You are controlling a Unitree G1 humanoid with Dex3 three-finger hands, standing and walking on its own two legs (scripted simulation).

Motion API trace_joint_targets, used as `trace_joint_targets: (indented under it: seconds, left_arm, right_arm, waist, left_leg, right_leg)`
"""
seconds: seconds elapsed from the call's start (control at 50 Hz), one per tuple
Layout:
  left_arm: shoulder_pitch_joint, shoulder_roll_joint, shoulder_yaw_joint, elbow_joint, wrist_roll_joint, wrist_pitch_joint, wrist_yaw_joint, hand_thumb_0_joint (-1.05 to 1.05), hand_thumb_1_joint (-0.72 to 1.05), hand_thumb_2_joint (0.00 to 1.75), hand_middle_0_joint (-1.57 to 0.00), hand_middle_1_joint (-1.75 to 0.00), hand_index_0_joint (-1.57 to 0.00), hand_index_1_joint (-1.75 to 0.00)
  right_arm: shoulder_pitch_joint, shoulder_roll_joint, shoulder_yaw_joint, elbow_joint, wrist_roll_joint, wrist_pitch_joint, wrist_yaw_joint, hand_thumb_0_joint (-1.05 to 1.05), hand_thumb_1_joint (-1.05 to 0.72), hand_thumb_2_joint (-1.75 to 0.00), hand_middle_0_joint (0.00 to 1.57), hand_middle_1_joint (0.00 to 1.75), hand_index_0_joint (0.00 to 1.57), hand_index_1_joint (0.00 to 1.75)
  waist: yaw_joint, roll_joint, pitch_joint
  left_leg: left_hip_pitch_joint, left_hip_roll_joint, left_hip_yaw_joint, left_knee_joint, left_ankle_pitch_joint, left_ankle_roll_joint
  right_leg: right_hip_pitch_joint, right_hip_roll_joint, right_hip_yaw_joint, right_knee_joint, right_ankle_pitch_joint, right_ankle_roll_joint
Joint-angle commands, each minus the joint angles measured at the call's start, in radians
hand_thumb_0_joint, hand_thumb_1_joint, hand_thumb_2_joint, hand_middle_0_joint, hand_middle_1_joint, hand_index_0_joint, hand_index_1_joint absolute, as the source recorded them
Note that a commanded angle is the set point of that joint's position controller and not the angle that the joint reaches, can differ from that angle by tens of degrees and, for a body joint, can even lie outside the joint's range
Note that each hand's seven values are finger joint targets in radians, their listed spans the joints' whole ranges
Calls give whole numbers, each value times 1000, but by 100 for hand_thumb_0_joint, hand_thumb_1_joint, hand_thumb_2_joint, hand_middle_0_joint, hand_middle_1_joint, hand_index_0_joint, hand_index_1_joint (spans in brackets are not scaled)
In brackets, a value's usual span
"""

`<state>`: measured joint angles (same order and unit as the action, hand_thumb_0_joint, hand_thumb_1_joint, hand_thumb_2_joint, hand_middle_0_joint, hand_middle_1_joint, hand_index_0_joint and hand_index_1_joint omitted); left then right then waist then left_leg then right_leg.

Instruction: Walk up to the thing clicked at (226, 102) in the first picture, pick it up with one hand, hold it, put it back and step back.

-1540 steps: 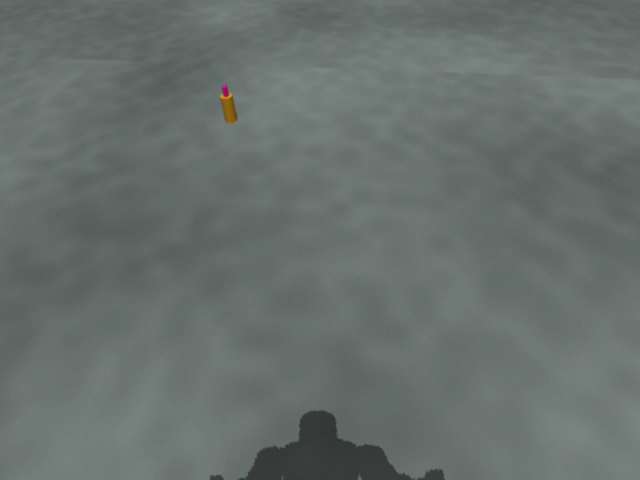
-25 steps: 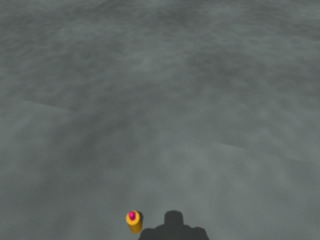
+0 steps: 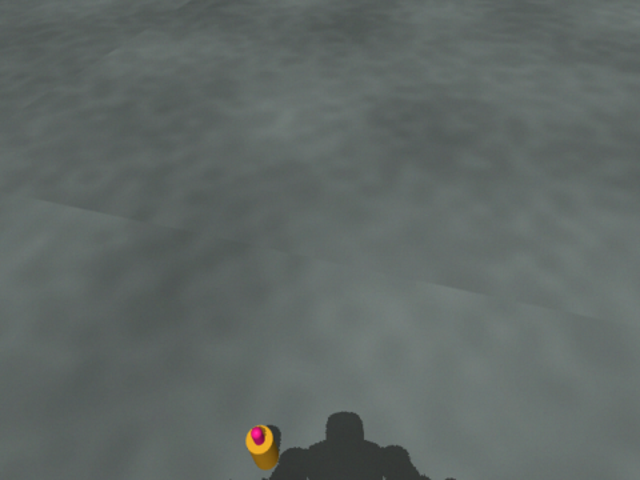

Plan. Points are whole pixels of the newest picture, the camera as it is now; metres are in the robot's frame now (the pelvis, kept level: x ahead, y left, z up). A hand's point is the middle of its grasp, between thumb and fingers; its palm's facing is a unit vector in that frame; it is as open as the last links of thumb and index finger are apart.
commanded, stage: stand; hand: left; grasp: from the side
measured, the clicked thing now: (261, 444) +0.39 +0.19 -0.67
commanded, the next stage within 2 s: step back in 0.72 s
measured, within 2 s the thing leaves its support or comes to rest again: neither
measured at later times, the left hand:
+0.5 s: hand out of the picture +0.07 +0.24 -0.16, palm faces +0.00 -0.94 -0.34, open 7.4 cm
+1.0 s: hand out of the picture +0.08 +0.30 -0.18, palm faces -0.01 -0.93 -0.36, open 7.4 cm
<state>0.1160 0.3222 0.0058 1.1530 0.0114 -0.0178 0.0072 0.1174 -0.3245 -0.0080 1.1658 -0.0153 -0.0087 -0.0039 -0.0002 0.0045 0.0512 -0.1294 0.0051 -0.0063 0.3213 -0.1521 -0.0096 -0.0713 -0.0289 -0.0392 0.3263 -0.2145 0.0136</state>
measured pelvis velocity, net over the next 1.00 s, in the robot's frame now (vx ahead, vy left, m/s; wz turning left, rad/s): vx -0.03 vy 0.03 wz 0.02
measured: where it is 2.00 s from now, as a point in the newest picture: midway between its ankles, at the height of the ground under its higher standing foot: outside the picture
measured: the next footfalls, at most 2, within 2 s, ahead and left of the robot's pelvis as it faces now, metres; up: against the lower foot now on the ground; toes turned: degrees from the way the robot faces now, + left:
left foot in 1.00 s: -0.01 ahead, +0.13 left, +0.00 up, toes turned -1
right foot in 1.42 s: -0.06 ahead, -0.06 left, +0.00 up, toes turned +2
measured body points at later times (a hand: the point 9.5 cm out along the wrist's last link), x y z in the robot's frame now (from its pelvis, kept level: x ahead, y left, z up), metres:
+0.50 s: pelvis +0.00 +0.00 +0.00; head +0.00 -0.01 +0.45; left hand +0.07 +0.29 -0.13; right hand +0.08 -0.30 -0.14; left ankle +0.02 +0.13 -0.75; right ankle -0.02 -0.12 -0.75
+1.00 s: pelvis -0.03 +0.03 -0.02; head +0.03 +0.04 +0.42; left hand +0.08 +0.34 -0.16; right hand +0.03 -0.30 -0.14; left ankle -0.05 +0.13 -0.75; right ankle -0.02 -0.12 -0.75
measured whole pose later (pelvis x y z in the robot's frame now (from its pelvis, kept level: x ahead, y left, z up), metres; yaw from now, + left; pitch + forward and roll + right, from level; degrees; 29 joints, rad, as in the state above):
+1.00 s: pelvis -0.03 +0.03 -0.02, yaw +1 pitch -1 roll -1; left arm 0.07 0.37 0.07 0.97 0.02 0.04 0.01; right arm 0.14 -0.40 -0.06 1.00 0.00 0.04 0.01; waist -0.02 -0.01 0.16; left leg -0.29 -0.03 -0.02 0.68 -0.30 0.05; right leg -0.28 -0.06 -0.04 0.61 -0.31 0.03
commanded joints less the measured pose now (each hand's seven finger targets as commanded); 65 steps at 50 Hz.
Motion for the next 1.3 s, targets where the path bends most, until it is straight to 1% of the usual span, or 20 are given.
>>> trace_joint_targets:
  seconds: [0.0,0.28,0.68,0.7,0.78,0.84,0.86,0.88,0.92,0.94,0.96,0.98,1.0,1.02,1.06,1.08,1.12,1.18,1.24,1.28]
  left_arm:
    - [-25,203,38,-50,3,-16,17,0,90,90,-20,-30,-20,-30]
    - [-34,211,42,-57,2,-15,15,0,90,90,-20,-30,-20,-30]
    - [-28,224,43,-64,3,-18,10,0,90,90,-20,-30,-20,-30]
    - [-14,295,99,-77,-15,-7,12,0,90,90,-20,-30,-20,-30]
    - [-11,300,115,-147,-14,5,18,0,90,90,-20,-30,-20,-30]
    - [-96,305,123,-220,4,15,21,0,90,90,-20,-30,-20,-30]
    - [-108,312,126,-248,16,17,20,0,90,90,-20,-30,-20,-30]
    - [-139,315,126,-262,18,19,20,0,90,90,-20,-30,-20,-30]
    - [-157,293,118,-287,14,24,19,0,90,90,-20,-30,-20,-30]
    - [-145,282,114,-296,11,28,19,0,90,90,-20,-30,-20,-30]
    - [-128,265,107,-303,2,37,18,0,90,90,-20,-30,-20,-30]
    - [-119,224,102,-317,-15,44,18,0,90,90,-20,-30,-20,-30]
    - [-102,194,101,-317,-16,53,25,0,90,90,-20,-30,-20,-30]
    - [-70,197,97,-310,-9,65,31,0,90,90,-20,-30,-20,-30]
    - [-58,202,95,-310,-9,67,38,0,90,90,-20,-30,-20,-30]
    - [-49,218,97,-303,-12,69,41,0,90,90,-20,-30,-20,-30]
    - [3,230,99,-298,-18,73,38,0,90,90,-20,-30,-20,-30]
    - [-1,226,105,-315,-5,64,34,0,90,90,-20,-30,-20,-30]
    - [-33,223,105,-344,-3,54,35,0,90,90,-20,-30,-20,-30]
    - [-19,223,109,-346,1,48,33,0,90,90,-20,-30,-20,-30]
  right_arm:
    - [-47,-208,-33,-59,1,-21,-16,0,-90,-90,20,30,20,30]
    - [-54,-216,-30,-61,2,-21,-17,0,-90,-90,20,30,20,30]
    - [-54,-213,-31,-66,2,-18,-7,0,-90,-90,20,30,20,30]
    - [-83,-258,-51,-95,1,0,-1,0,-90,-90,20,30,20,30]
    - [-21,-233,-63,-143,16,19,-2,0,-90,-90,20,30,20,30]
    - [40,-222,-79,-170,10,43,2,0,-90,-90,20,30,20,30]
    - [48,-236,-85,-188,8,50,7,0,-90,-90,20,30,20,30]
    - [83,-231,-86,-190,10,54,7,0,-90,-90,20,30,20,30]
    - [91,-227,-87,-202,15,48,11,0,-90,-90,20,30,20,30]
    - [97,-228,-87,-212,14,40,10,0,-90,-90,20,30,20,30]
    - [89,-253,-94,-224,5,30,5,0,-90,-90,20,30,20,30]
    - [63,-309,-107,-239,-6,22,0,0,-90,-90,20,30,20,30]
    - [96,-336,-116,-240,-10,16,-4,0,-90,-90,20,30,20,30]
    - [118,-327,-115,-240,-11,14,-10,0,-90,-90,20,30,20,30]
    - [56,-342,-120,-278,-4,14,-20,0,-90,-90,20,30,20,30]
    - [5,-337,-120,-294,-6,15,-27,0,-90,-90,20,30,20,30]
    - [-29,-291,-109,-318,-11,16,-36,0,-90,-90,20,30,20,30]
    - [43,-249,-108,-321,-4,15,-43,0,-90,-90,20,30,20,30]
    - [72,-259,-112,-329,-1,19,-45,0,-90,-90,20,30,20,30]
    - [58,-272,-114,-342,-2,22,-41,0,-90,-90,20,30,20,30]
  waist:
    - [8,2,-88]
    - [5,9,-87]
    - [-2,4,-61]
    - [3,-5,67]
    - [-12,-57,-52]
    - [-32,-164,-82]
    - [-30,-182,-87]
    - [-51,-199,-77]
    - [-51,-174,-77]
    - [-46,-152,-88]
    - [-39,-36,-84]
    - [-27,137,-98]
    - [-34,190,-104]
    - [-25,108,-108]
    - [-30,161,-125]
    - [-14,181,-120]
    - [20,160,-107]
    - [-13,111,-128]
    - [-51,105,-103]
    - [-48,103,-109]
  left_leg:
    - [46,118,-89,-21,238,27]
    - [55,125,-85,-28,244,25]
    - [26,121,-95,-57,98,26]
    - [-73,93,-97,69,249,55]
    - [-75,17,-25,283,198,51]
    - [-107,-40,-27,504,-267,58]
    - [-125,-34,-49,561,-340,68]
    - [-125,-14,-69,560,-355,72]
    - [-128,-10,-53,445,-253,71]
    - [-135,5,-40,305,-92,71]
    - [-125,68,-92,158,271,66]
    - [-58,174,-263,108,556,105]
    - [97,256,-405,90,713,166]
    - [76,279,-363,136,776,193]
    - [36,277,-362,102,689,153]
    - [36,263,-336,110,631,163]
    - [65,188,-226,145,601,123]
    - [177,168,-203,170,622,108]
    - [195,208,-228,183,597,174]
    - [169,230,-239,192,546,206]
  right_leg:
    - [9,-113,85,-47,231,-18]
    - [10,-111,81,-53,235,-17]
    - [-13,-110,90,-87,99,-27]
    - [-89,-95,102,-1,260,-35]
    - [-68,-186,162,27,399,-144]
    - [-146,-304,235,39,403,-247]
    - [-163,-331,249,58,404,-268]
    - [-197,-340,237,74,400,-261]
    - [-171,-273,174,164,405,-211]
    - [-122,-224,138,235,379,-163]
    - [-126,-134,78,352,292,-103]
    - [-212,17,44,513,117,-51]
    - [-394,129,105,611,-348,-49]
    - [-383,117,183,715,-429,-50]
    - [-391,125,247,783,-403,-57]
    - [-401,117,254,817,-376,-52]
    - [-419,114,241,821,-274,-43]
    - [-427,109,203,734,-231,-17]
    - [-414,86,178,582,-256,0]
    - [-362,60,147,483,-253,-7]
